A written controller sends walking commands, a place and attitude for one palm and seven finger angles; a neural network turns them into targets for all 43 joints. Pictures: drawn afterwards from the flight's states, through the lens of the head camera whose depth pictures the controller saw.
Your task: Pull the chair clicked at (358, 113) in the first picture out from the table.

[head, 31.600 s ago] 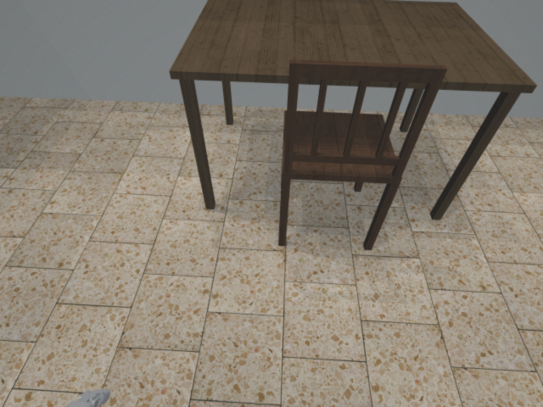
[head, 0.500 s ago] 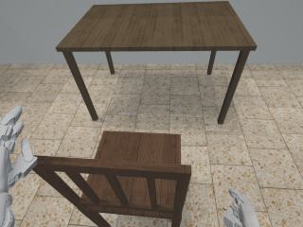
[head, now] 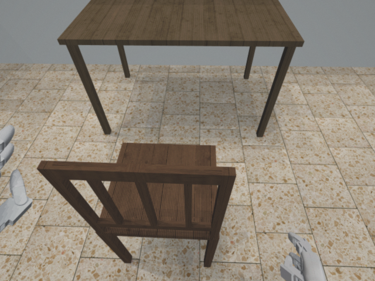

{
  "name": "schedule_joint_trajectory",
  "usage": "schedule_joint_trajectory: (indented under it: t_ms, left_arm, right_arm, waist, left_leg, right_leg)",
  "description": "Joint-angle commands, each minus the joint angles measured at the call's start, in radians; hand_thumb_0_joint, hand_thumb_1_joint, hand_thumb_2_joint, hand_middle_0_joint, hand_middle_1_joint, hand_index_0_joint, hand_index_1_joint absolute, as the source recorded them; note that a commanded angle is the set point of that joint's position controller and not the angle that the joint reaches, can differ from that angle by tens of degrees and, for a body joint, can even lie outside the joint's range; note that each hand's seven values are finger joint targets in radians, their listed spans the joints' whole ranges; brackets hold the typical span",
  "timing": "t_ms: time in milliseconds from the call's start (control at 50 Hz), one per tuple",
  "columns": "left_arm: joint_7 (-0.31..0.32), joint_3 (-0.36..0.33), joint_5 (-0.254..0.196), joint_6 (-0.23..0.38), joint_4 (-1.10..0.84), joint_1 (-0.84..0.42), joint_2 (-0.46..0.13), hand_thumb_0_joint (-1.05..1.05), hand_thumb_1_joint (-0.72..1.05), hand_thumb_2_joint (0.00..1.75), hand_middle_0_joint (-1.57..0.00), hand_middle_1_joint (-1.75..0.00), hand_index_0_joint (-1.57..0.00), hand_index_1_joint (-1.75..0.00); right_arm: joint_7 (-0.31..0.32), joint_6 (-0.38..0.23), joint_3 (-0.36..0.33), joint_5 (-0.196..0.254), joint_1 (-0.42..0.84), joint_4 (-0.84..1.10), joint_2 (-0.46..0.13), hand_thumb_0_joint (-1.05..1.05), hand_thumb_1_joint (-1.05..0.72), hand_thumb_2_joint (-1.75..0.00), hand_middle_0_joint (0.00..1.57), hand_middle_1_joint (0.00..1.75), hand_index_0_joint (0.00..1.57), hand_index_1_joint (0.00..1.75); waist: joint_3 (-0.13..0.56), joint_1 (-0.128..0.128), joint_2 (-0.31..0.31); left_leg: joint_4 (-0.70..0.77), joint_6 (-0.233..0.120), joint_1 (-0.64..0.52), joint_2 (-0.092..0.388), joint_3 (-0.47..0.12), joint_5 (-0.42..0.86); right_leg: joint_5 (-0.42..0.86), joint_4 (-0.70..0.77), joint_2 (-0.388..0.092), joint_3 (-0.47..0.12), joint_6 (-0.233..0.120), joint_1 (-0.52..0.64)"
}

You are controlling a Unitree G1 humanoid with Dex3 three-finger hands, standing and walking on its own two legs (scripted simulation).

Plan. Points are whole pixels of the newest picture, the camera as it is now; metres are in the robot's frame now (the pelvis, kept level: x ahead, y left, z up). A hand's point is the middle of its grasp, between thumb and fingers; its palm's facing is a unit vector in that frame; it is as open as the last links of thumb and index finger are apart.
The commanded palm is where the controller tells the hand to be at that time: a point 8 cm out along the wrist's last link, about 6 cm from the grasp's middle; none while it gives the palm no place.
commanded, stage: step back with the hand held close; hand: left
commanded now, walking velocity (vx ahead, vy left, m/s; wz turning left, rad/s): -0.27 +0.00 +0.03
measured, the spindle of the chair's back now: (148, 204) +0.31 +0.14 -0.10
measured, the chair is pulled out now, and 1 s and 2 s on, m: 0.65 0.65 0.65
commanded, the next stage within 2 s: stop stepping back and stand still in 0.70 s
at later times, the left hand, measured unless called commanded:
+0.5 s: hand out of the picture +0.11 +0.28 +0.17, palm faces +0.49 -0.73 -0.48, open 7.5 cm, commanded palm +0.06 +0.32 +0.18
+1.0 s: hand out of the picture +0.07 +0.26 +0.17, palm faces +0.35 -0.79 -0.51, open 7.4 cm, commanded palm +0.02 +0.30 +0.18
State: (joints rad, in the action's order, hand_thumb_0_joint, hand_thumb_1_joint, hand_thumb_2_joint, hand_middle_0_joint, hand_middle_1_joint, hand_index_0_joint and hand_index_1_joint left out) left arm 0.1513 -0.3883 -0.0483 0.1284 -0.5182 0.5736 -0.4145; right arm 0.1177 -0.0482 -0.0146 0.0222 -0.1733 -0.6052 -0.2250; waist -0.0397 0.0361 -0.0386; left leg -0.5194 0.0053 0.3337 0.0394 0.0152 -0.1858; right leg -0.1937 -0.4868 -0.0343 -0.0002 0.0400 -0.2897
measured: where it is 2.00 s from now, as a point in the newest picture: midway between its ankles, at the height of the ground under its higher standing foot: outside the picture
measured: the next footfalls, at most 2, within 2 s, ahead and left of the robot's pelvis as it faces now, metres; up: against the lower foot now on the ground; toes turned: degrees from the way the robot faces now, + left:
right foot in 0.80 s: -0.11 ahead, -0.13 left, +0.00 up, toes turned -4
left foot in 0.98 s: -0.08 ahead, +0.10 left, +0.00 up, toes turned -2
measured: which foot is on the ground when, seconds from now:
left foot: down 0.00-0.82, up 0.84-0.96, down 0.98-1.00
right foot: down 0.00-0.54, up 0.56-0.78, down 0.80-1.00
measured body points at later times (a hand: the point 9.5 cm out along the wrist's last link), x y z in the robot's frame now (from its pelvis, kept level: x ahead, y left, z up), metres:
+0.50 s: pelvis -0.07 +0.01 -0.02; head -0.05 +0.02 +0.43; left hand +0.08 +0.31 +0.20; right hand +0.12 -0.22 -0.10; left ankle +0.01 +0.13 -0.73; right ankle +0.04 -0.14 -0.73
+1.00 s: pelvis -0.13 +0.00 -0.01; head -0.12 +0.02 +0.44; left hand +0.05 +0.30 +0.20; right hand +0.01 -0.25 -0.08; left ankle -0.12 +0.10 -0.74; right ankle -0.19 -0.14 -0.73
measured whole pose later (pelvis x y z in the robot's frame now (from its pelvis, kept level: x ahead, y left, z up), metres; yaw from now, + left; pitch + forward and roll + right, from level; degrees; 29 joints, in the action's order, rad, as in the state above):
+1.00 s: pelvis -0.13 +0.00 -0.01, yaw -2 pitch +2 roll -1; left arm 0.12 -0.47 -0.06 0.24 -0.53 0.60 -0.46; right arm 0.07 -0.13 -0.01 0.03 -0.22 -0.63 -0.20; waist 0.01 -0.02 0.02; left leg -0.58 -0.03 0.32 0.00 0.02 -0.23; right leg -0.35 -0.62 -0.03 0.01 0.03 -0.25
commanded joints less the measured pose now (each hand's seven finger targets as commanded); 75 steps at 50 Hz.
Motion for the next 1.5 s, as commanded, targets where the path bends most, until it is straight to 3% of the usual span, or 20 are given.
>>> schedule_joint_trajectory:
  t_ms: [0,240,340,380,440,540,620,740,800,840,880,920,960,1000,1040,1100,1140,1340,1420,1480]
  left_arm:
    - [0.038,-0.136,0.009,0.075,-0.169,-0.056,-0.185,0.0,0.9,0.9,-0.2,-0.3,-0.2,-0.3]
    - [0.039,-0.178,0.035,0.117,-0.197,-0.042,-0.185,0.0,0.9,0.9,-0.2,-0.3,-0.2,-0.3]
    - [0.033,-0.216,0.021,0.15,-0.247,-0.047,-0.244,0.0,0.9,0.9,-0.2,-0.3,-0.2,-0.3]
    - [0.043,-0.219,0.015,0.15,-0.231,-0.074,-0.253,0.0,0.9,0.9,-0.2,-0.3,-0.2,-0.3]
    - [0.049,-0.19,0.022,0.135,-0.237,-0.124,-0.228,0.0,0.9,0.9,-0.2,-0.3,-0.2,-0.3]
    - [0.047,-0.207,0.039,0.163,-0.23,-0.162,-0.2,0.0,0.9,0.9,-0.2,-0.3,-0.2,-0.3]
    - [0.023,-0.188,0.013,0.186,-0.267,-0.105,-0.19,0.0,0.9,0.9,-0.2,-0.3,-0.2,-0.3]
    - [0.007,-0.226,-0.008,0.216,-0.308,-0.09,-0.234,0.0,0.9,0.9,-0.2,-0.3,-0.2,-0.3]
    - [-0.004,-0.234,-0.016,0.232,-0.229,-0.076,-0.271,0.0,0.9,0.9,-0.2,-0.3,-0.2,-0.3]
    - [-0.011,-0.197,-0.016,0.185,-0.176,-0.047,-0.231,0.0,0.9,0.9,-0.2,-0.3,-0.2,-0.3]
    - [-0.015,-0.202,-0.02,0.129,-0.091,0.032,-0.182,0.0,0.9,0.9,-0.2,-0.3,-0.2,-0.3]
    - [-0.006,-0.205,-0.015,0.128,-0.107,0.02,-0.186,0.0,0.9,0.9,-0.2,-0.3,-0.2,-0.3]
    - [-0.002,-0.181,-0.002,0.144,-0.17,-0.017,-0.193,0.0,0.9,0.9,-0.2,-0.3,-0.2,-0.3]
    - [-0.004,-0.138,0.0,0.14,-0.202,-0.029,-0.174,0.0,0.9,0.9,-0.2,-0.3,-0.2,-0.3]
    - [0.001,-0.184,0.011,0.128,-0.305,-0.024,-0.249,0.0,0.9,0.9,-0.2,-0.3,-0.2,-0.3]
    - [0.004,-0.203,0.011,0.143,-0.378,0.041,-0.278,0.0,0.9,0.9,-0.2,-0.3,-0.2,-0.3]
    - [0.008,-0.219,0.009,0.145,-0.32,0.076,-0.261,0.0,0.9,0.9,-0.2,-0.3,-0.2,-0.3]
    - [0.006,-0.081,0.014,0.102,-0.003,-0.1,-0.128,0.0,0.9,0.9,-0.2,-0.3,-0.2,-0.3]
    - [0.012,-0.041,0.032,0.099,-0.127,-0.199,-0.146,0.0,0.9,0.9,-0.2,-0.3,-0.2,-0.3]
    - [0.025,-0.089,0.037,0.111,-0.248,-0.21,-0.21,0.0,0.9,0.9,-0.2,-0.3,-0.2,-0.3]
  right_arm:
    - [0.015,-0.081,-0.028,-0.004,0.088,0.159,-0.111,0.0,-0.9,-0.9,0.2,0.3,0.2,0.3]
    - [-0.001,-0.146,-0.036,-0.001,0.079,0.177,-0.133,0.0,-0.9,-0.9,0.2,0.3,0.2,0.3]
    - [-0.013,-0.159,-0.044,-0.019,0.052,0.15,-0.106,0.0,-0.9,-0.9,0.2,0.3,0.2,0.3]
    - [-0.016,-0.156,-0.052,-0.031,0.03,0.11,-0.112,0.0,-0.9,-0.9,0.2,0.3,0.2,0.3]
    - [-0.03,-0.137,-0.035,-0.031,0.028,0.098,-0.1,0.0,-0.9,-0.9,0.2,0.3,0.2,0.3]
    - [-0.009,-0.171,-0.041,-0.031,0.055,0.115,-0.105,0.0,-0.9,-0.9,0.2,0.3,0.2,0.3]
    - [-0.047,-0.194,-0.072,-0.015,0.041,0.102,-0.124,0.0,-0.9,-0.9,0.2,0.3,0.2,0.3]
    - [-0.05,-0.216,-0.047,-0.041,0.038,0.07,-0.107,0.0,-0.9,-0.9,0.2,0.3,0.2,0.3]
    - [-0.054,-0.206,-0.045,-0.031,0.014,0.054,-0.071,0.0,-0.9,-0.9,0.2,0.3,0.2,0.3]
    - [-0.048,-0.178,-0.068,0.001,0.026,0.08,-0.104,0.0,-0.9,-0.9,0.2,0.3,0.2,0.3]
    - [-0.054,-0.136,-0.018,0.014,0.079,0.131,-0.051,0.0,-0.9,-0.9,0.2,0.3,0.2,0.3]
    - [-0.032,-0.125,-0.011,0.015,0.059,0.132,-0.077,0.0,-0.9,-0.9,0.2,0.3,0.2,0.3]
    - [-0.043,-0.144,-0.042,0.005,0.034,0.132,-0.099,0.0,-0.9,-0.9,0.2,0.3,0.2,0.3]
    - [-0.059,-0.148,-0.057,0.014,0.017,0.131,-0.117,0.0,-0.9,-0.9,0.2,0.3,0.2,0.3]
    - [-0.054,-0.164,-0.028,-0.013,0.066,0.135,-0.095,0.0,-0.9,-0.9,0.2,0.3,0.2,0.3]
    - [-0.055,-0.155,-0.02,0.006,0.057,0.145,-0.103,0.0,-0.9,-0.9,0.2,0.3,0.2,0.3]
    - [-0.05,-0.15,-0.037,0.006,0.041,0.141,-0.1,0.0,-0.9,-0.9,0.2,0.3,0.2,0.3]
    - [-0.015,-0.159,-0.029,0.009,0.023,0.101,-0.114,0.0,-0.9,-0.9,0.2,0.3,0.2,0.3]
    - [-0.015,-0.172,-0.018,-0.005,0.061,0.106,-0.105,0.0,-0.9,-0.9,0.2,0.3,0.2,0.3]
    - [-0.013,-0.182,-0.019,-0.007,0.054,0.103,-0.106,0.0,-0.9,-0.9,0.2,0.3,0.2,0.3]
  waist:
    - [0.062,-0.018,0.009]
    - [0.089,-0.012,-0.167]
    - [0.109,-0.024,0.072]
    - [0.107,-0.027,0.115]
    - [0.115,-0.04,0.234]
    - [0.114,-0.062,-0.298]
    - [0.115,-0.036,-0.173]
    - [0.194,-0.017,-0.237]
    - [0.189,-0.03,0.107]
    - [0.143,-0.033,0.334]
    - [0.136,-0.058,0.244]
    - [0.165,-0.08,0.047]
    - [0.208,-0.056,-0.129]
    - [0.181,-0.043,-0.079]
    - [0.133,-0.029,-0.233]
    - [0.141,-0.036,-0.084]
    - [0.073,-0.041,-0.001]
    - [0.023,-0.045,0.022]
    - [0.039,-0.037,0.075]
    - [0.078,-0.033,-0.034]
  left_leg:
    - [0.103,-0.044,-0.008,0.056,-0.1,-0.327]
    - [0.274,-0.101,0.351,0.164,-0.22,-0.581]
    - [-0.065,-0.041,0.074,0.018,-0.091,-0.337]
    - [-0.308,-0.005,-0.089,-0.031,-0.036,-0.343]
    - [-0.293,-0.013,-0.132,-0.018,-0.056,-0.258]
    - [0.36,-0.19,0.29,0.325,-0.435,-0.461]
    - [0.236,-0.159,0.146,0.241,-0.263,-0.259]
    - [0.171,-0.07,-0.009,0.19,-0.215,-0.233]
    - [-0.326,0.017,-0.111,-0.014,-0.001,-0.201]
    - [-0.652,0.014,0.099,-0.053,-0.062,-0.285]
    - [-0.336,-0.022,0.133,-0.003,-0.064,-0.246]
    - [0.132,-0.041,-0.057,-0.025,0.001,0.148]
    - [0.113,-0.107,-0.376,0.174,-0.202,0.728]
    - [0.11,-0.136,-0.36,0.21,-0.225,0.614]
    - [0.154,-0.125,-0.164,0.193,-0.277,0.397]
    - [0.096,-0.075,0.054,0.087,-0.177,-0.018]
    - [0.107,-0.051,0.059,0.037,-0.15,-0.361]
    - [0.208,-0.061,-0.008,0.061,-0.172,-0.358]
    - [0.162,-0.068,-0.06,0.046,-0.156,-0.23]
    - [0.203,-0.065,-0.054,0.057,-0.163,-0.232]
  right_leg:
    - [-0.29,0.164,-0.075,-0.099,-0.058,-0.087]
    - [-0.158,-0.155,0.022,-0.006,-0.023,0.22]
    - [-0.096,0.11,-0.116,-0.203,-0.108,-0.093]
    - [-0.328,0.242,-0.224,-0.291,-0.183,-0.324]
    - [-0.29,0.2,-0.226,-0.212,-0.17,-0.336]
    - [-0.285,-0.649,0.059,-0.043,-0.012,-0.017]
    - [-0.312,-0.548,0.046,-0.027,-0.032,-0.071]
    - [-0.186,0.084,0.035,0.027,-0.081,0.103]
    - [0.08,0.305,-0.194,-0.13,-0.182,-0.031]
    - [0.421,0.189,-0.317,-0.241,-0.268,-0.01]
    - [0.613,0.036,-0.254,-0.112,-0.193,0.125]
    - [0.601,-0.177,-0.115,0.018,-0.076,0.169]
    - [-0.03,-0.297,-0.022,0.019,-0.029,-0.101]
    - [-0.333,-0.276,0.0,-0.017,-0.029,-0.138]
    - [-0.232,-0.067,-0.032,-0.002,-0.032,0.0]
    - [0.08,0.112,-0.07,-0.056,-0.039,0.269]
    - [-0.235,0.181,-0.088,-0.1,-0.064,0.106]
    - [-0.289,0.21,-0.032,-0.074,-0.039,0.015]
    - [-0.189,0.228,-0.059,-0.097,-0.051,0.026]
    - [-0.162,0.209,-0.059,-0.089,-0.052,0.087]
